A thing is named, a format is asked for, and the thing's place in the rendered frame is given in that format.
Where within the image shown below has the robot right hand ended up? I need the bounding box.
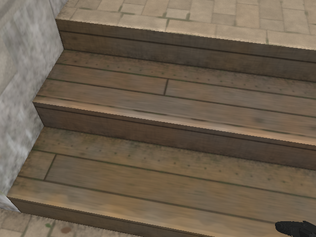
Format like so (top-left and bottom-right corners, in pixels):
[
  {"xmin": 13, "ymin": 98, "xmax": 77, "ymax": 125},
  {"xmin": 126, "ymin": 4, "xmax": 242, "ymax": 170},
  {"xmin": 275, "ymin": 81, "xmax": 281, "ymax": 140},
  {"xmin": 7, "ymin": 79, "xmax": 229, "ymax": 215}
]
[{"xmin": 275, "ymin": 220, "xmax": 316, "ymax": 237}]

